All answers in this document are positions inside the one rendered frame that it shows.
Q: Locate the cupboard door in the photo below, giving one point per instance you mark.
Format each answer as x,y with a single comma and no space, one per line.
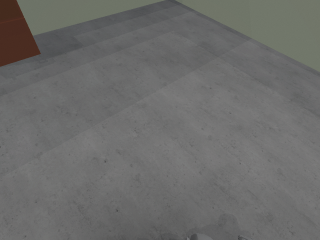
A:
8,10

